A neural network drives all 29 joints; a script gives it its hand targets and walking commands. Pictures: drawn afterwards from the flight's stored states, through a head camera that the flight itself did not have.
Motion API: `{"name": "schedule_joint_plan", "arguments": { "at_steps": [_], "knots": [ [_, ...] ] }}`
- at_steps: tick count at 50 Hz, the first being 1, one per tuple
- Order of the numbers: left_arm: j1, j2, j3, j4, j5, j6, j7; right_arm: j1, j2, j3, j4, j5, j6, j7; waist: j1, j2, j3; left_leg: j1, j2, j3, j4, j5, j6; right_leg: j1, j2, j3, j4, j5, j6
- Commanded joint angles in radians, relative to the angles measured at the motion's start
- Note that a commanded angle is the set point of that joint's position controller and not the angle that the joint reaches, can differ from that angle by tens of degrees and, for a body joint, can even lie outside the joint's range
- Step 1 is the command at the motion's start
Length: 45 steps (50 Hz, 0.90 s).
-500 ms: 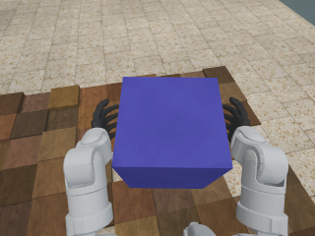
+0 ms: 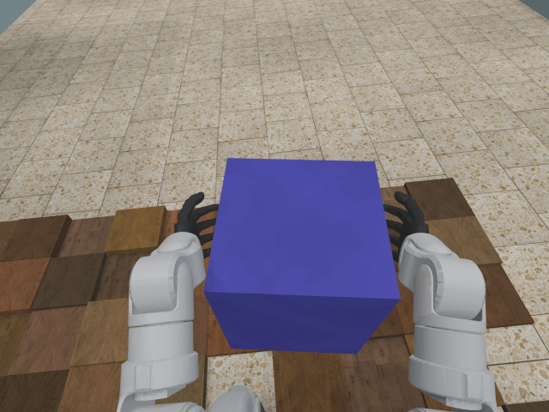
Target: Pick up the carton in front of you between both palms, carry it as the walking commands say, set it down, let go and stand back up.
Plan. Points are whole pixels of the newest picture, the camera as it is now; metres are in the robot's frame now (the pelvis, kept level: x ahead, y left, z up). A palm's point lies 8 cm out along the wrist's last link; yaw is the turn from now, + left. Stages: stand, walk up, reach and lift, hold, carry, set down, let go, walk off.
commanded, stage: carry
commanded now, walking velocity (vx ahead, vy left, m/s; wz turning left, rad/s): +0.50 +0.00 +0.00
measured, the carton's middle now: (296, 263) +0.34 +0.01 +0.01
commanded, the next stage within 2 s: none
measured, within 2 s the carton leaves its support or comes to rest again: neither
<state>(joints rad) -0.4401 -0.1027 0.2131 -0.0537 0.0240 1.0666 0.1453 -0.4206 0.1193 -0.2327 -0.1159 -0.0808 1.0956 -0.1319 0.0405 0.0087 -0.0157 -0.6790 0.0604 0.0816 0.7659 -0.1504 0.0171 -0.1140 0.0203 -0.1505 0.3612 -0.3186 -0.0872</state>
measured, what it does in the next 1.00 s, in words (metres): walks ahead: left foot, then right foot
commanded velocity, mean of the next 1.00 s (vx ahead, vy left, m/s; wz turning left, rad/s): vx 0.50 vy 0.00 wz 0.00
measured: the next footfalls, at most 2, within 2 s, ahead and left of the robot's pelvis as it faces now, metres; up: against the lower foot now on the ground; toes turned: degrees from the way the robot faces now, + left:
left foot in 0.10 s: +0.27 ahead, +0.10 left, +0.01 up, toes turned +6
right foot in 0.50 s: +0.54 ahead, -0.11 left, +0.01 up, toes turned -10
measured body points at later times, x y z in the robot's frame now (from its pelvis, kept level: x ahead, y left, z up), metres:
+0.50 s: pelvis +0.37 +0.00 +0.00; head +0.38 +0.00 +0.45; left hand +0.69 +0.14 +0.10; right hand +0.68 -0.17 +0.11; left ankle +0.23 +0.09 -0.73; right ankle +0.50 -0.11 -0.73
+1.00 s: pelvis +0.68 +0.06 -0.01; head +0.70 +0.08 +0.44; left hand +1.05 +0.20 +0.12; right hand +1.03 -0.11 +0.13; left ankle +0.72 +0.13 -0.74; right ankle +0.59 -0.08 -0.63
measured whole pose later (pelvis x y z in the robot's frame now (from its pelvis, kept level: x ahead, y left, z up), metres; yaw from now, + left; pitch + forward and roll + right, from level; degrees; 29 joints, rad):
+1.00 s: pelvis +0.68 +0.06 -0.01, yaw -1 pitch +5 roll -2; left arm -0.65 -0.05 0.26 -0.03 0.02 1.27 0.18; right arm -0.62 0.07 -0.27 -0.04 -0.04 1.24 -0.16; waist -0.04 -0.01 -0.07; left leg -0.44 0.02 0.10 0.61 -0.26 0.07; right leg -0.53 -0.01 -0.03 1.26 -0.42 -0.05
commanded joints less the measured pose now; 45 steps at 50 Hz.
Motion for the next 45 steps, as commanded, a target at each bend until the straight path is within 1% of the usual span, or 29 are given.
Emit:
{"name": "schedule_joint_plan", "arguments": {
  "at_steps": [1, 2, 4, 5, 6, 7, 8, 9, 11, 12, 13, 15, 17, 19, 22, 25, 26, 27, 28, 29, 30, 31, 33, 36, 39, 42, 43, 44, 45],
  "knots": [
    [-0.627, -0.858, -0.702, -0.154, -0.304, -0.01, -0.139, -0.652, 0.876, 0.761, -0.103, 0.309, -0.03, 0.087, 0.021, -0.173, -0.389, 0.096, -0.081, 0.109, -0.153, 0.146, 0.025, 0.31, -0.186, 0.068, 0.045, 0.92, -0.031],
    [-0.617, -0.838, -0.697, -0.164, -0.293, -0.005, -0.132, -0.656, 0.853, 0.765, -0.115, 0.317, -0.025, 0.086, 0.021, -0.172, -0.389, 0.091, -0.087, 0.105, -0.224, 0.268, 0.037, 0.358, -0.157, 0.05, 0.077, 0.948, -0.019],
    [-0.581, -0.79, -0.681, -0.154, -0.272, 0.012, -0.117, -0.632, 0.798, 0.753, -0.114, 0.327, -0.008, 0.081, -0.005, -0.19, -0.421, 0.257, -0.131, 0.137, -0.329, 0.297, 0.058, 0.354, -0.152, 0.027, 0.203, 1.032, 0.0],
    [-0.576, -0.767, -0.674, -0.151, -0.261, 0.022, -0.11, -0.617, 0.773, 0.738, -0.106, 0.326, 0.0, 0.079, -0.056, -0.164, -0.449, 0.442, -0.141, 0.155, -0.396, 0.284, 0.058, 0.275, -0.149, 0.003, 0.324, 1.01, 0.014],
    [-0.577, -0.753, -0.668, -0.146, -0.253, 0.031, -0.103, -0.619, 0.744, 0.72, -0.098, 0.318, 0.008, 0.076, -0.076, -0.074, -0.483, 0.659, -0.127, 0.157, -0.388, 0.295, 0.06, 0.117, -0.121, -0.012, 0.439, 0.844, 0.025],
    [-0.594, -0.74, -0.647, -0.173, -0.245, 0.041, -0.099, -0.615, 0.73, 0.7, -0.075, 0.307, 0.009, 0.072, -0.114, 0.093, -0.589, 1.023, 0.09, -0.215, -0.3, 0.234, 0.224, -0.278, -0.063, 0.032, 0.753, 0.6, 0.099],
    [-0.601, -0.729, -0.653, -0.191, -0.25, 0.053, -0.098, -0.574, 0.755, 0.7, -0.034, 0.315, 0.012, 0.074, -0.143, 0.336, -0.625, 1.146, 0.28, -0.535, -0.339, 0.487, 0.329, -0.556, 0.083, 0.061, 1.042, -0.144, 0.116],
    [-0.625, -0.755, -0.659, -0.174, -0.249, 0.059, -0.094, -0.565, 0.765, 0.695, -0.035, 0.325, 0.019, 0.08, -0.135, 0.251, -0.604, 1.136, 0.274, -0.483, -0.319, 0.532, 0.323, -0.64, 0.028, 0.161, 1.145, -0.181, 0.089],
    [-0.62, -0.796, -0.643, -0.173, -0.241, 0.058, -0.097, -0.64, 0.844, 0.746, -0.088, 0.376, 0.019, 0.1, -0.13, 0.03, -0.503, 0.97, 0.265, -0.41, -0.364, 0.403, 0.243, -0.672, -0.06, 0.186, 0.973, -0.107, 0.053],
    [-0.612, -0.822, -0.642, -0.169, -0.235, 0.057, -0.101, -0.677, 0.884, 0.765, -0.111, 0.391, 0.017, 0.109, -0.116, 0.005, -0.469, 0.889, 0.25, -0.384, -0.408, 0.312, 0.214, -0.64, -0.082, 0.188, 0.866, -0.067, 0.054],
    [-0.596, -0.844, -0.643, -0.168, -0.224, 0.055, -0.106, -0.698, 0.913, 0.777, -0.126, 0.4, 0.015, 0.118, -0.099, 0.008, -0.443, 0.819, 0.234, -0.345, -0.444, 0.228, 0.192, -0.588, -0.088, 0.174, 0.762, -0.044, 0.057],
    [-0.55, -0.873, -0.664, -0.164, -0.205, 0.053, -0.116, -0.676, 0.938, 0.789, -0.142, 0.406, 0.014, 0.134, -0.091, 0.061, -0.412, 0.743, 0.226, -0.269, -0.494, 0.227, 0.19, -0.515, -0.074, 0.124, 0.577, -0.041, 0.073],
    [-0.494, -0.895, -0.691, -0.181, -0.193, 0.052, -0.122, -0.608, 0.949, 0.799, -0.15, 0.395, 0.02, 0.146, -0.086, 0.099, -0.384, 0.721, 0.202, -0.185, -0.512, 0.297, 0.182, -0.464, -0.071, 0.086, 0.387, 0.055, 0.089],
    [-0.455, -0.903, -0.719, -0.215, -0.197, 0.056, -0.13, -0.543, 0.938, 0.802, -0.161, 0.378, 0.028, 0.155, -0.076, 0.121, -0.364, 0.704, 0.148, -0.08, -0.495, 0.414, 0.142, -0.395, -0.036, 0.027, 0.226, 0.225, 0.093],
    [-0.434, -0.879, -0.77, -0.281, -0.231, 0.068, -0.144, -0.457, 0.885, 0.806, -0.191, 0.355, 0.038, 0.156, -0.081, 0.131, -0.334, 0.729, 0.119, -0.027, -0.451, 0.428, 0.106, -0.333, -0.019, -0.012, 0.087, 0.386, 0.081],
    [-0.431, -0.81, -0.782, -0.326, -0.264, 0.089, -0.144, -0.435, 0.8, 0.792, -0.24, 0.331, 0.06, 0.138, -0.059, 0.085, -0.365, 0.641, 0.071, 0.055, -0.247, 0.448, 0.048, -0.046, -0.002, -0.071, 0.002, 0.404, 0.052],
    [-0.436, -0.776, -0.77, -0.328, -0.268, 0.098, -0.14, -0.441, 0.758, 0.78, -0.245, 0.325, 0.07, 0.127, -0.02, 0.028, -0.424, 0.476, 0.042, 0.063, -0.049, 0.29, 0.008, 0.185, -0.112, 0.059, 0.071, 0.458, 0.004],
    [-0.445, -0.722, -0.747, -0.318, -0.266, 0.101, -0.129, -0.465, 0.743, 0.778, -0.267, 0.337, 0.086, 0.119, 0.031, -0.239, -0.565, 0.191, -0.044, 0.046, 0.267, -0.027, -0.03, 0.487, -0.338, 0.412, 0.094, 0.444, -0.158],
    [-0.407, -0.715, -0.735, -0.306, -0.274, 0.109, -0.12, -0.478, 0.716, 0.777, -0.286, 0.351, 0.097, 0.113, 0.049, -0.279, -0.513, 0.008, -0.097, -0.011, 0.404, -0.378, -0.023, 0.48, -0.37, 0.572, 0.006, 0.396, -0.205],
    [-0.438, -0.709, -0.729, -0.345, -0.286, 0.115, -0.114, -0.515, 0.721, 0.775, -0.283, 0.369, 0.099, 0.107, 0.043, -0.175, -0.477, -0.046, -0.04, -0.082, 0.46, -0.381, 0.007, 0.436, -0.353, 0.514, 0.02, 0.351, -0.195],
    [-0.512, -0.706, -0.737, -0.376, -0.307, 0.116, -0.109, -0.545, 0.726, 0.754, -0.287, 0.376, 0.101, 0.102, 0.058, -0.139, -0.49, -0.092, -0.018, -0.098, 0.492, -0.362, 0.023, 0.41, -0.36, 0.51, 0.026, 0.318, -0.222],
    [-0.578, -0.713, -0.736, -0.384, -0.327, 0.117, -0.108, -0.59, 0.722, 0.735, -0.293, 0.376, 0.1, 0.095, 0.056, -0.116, -0.472, -0.104, 0.017, -0.115, 0.444, -0.313, 0.031, 0.354, -0.342, 0.46, 0.011, 0.274, -0.206],
    [-0.68, -0.719, -0.742, -0.385, -0.369, 0.114, -0.109, -0.659, 0.684, 0.703, -0.287, 0.353, 0.101, 0.074, 0.045, -0.157, -0.457, -0.047, 0.017, -0.1, 0.304, -0.272, 0.012, 0.255, -0.288, 0.335, -0.012, 0.198, -0.173],
    [-0.731, -0.699, -0.712, -0.311, -0.384, 0.12, -0.103, -0.685, 0.63, 0.642, -0.215, 0.303, 0.111, 0.044, 0.032, -0.178, -0.441, 0.007, 0.022, -0.08, 0.126, -0.226, -0.017, 0.155, -0.273, 0.257, -0.01, 0.123, -0.18],
    [-0.756, -0.674, -0.665, -0.219, -0.362, 0.138, -0.09, -0.688, 0.588, 0.581, -0.122, 0.264, 0.13, 0.028, 0.017, -0.193, -0.404, 0.127, 0.001, -0.027, -0.102, -0.035, -0.015, 0.064, -0.225, 0.156, 0.02, 0.154, -0.139],
    [-0.777, -0.67, -0.614, -0.129, -0.326, 0.159, -0.073, -0.706, 0.568, 0.527, -0.034, 0.252, 0.152, 0.031, -0.054, -0.146, -0.399, 0.44, -0.067, 0.117, -0.214, 0.022, -0.005, -0.114, -0.187, 0.032, 0.171, 0.135, -0.076],
    [-0.78, -0.672, -0.593, -0.102, -0.307, 0.168, -0.066, -0.693, 0.568, 0.512, 0.009, 0.255, 0.158, 0.035, -0.077, -0.045, -0.45, 0.619, -0.076, 0.086, -0.231, -0.085, 0.0, -0.192, -0.115, -0.025, 0.368, 0.145, -0.045],
    [-0.797, -0.672, -0.568, -0.083, -0.29, 0.178, -0.06, -0.712, 0.57, 0.498, 0.044, 0.259, 0.159, 0.034, -0.098, 0.222, -0.444, 0.739, 0.157, -0.374, -0.394, -0.154, 0.062, -0.413, -0.008, -0.042, 0.655, 0.0, 0.032],
    [-0.816, -0.688, -0.556, -0.061, -0.281, 0.184, -0.054, -0.735, 0.587, 0.488, 0.07, 0.255, 0.158, 0.033, -0.132, 0.353, -0.432, 0.857, 0.286, -0.717, -0.469, -0.095, 0.159, -0.652, 0.06, 0.069, 0.851, -0.197, 0.057]
  ]
}}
